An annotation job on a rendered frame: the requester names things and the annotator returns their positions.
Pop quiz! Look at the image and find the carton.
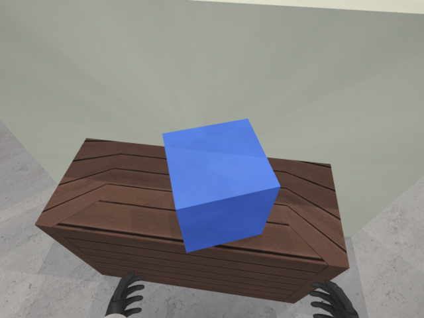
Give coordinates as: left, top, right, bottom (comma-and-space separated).
162, 119, 281, 253

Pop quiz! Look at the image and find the pedestal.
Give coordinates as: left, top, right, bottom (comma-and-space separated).
35, 138, 350, 303

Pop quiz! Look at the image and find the robot right hand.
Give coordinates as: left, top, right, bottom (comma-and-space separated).
309, 279, 359, 318

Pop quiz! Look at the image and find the robot left hand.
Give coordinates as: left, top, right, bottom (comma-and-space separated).
105, 270, 144, 317

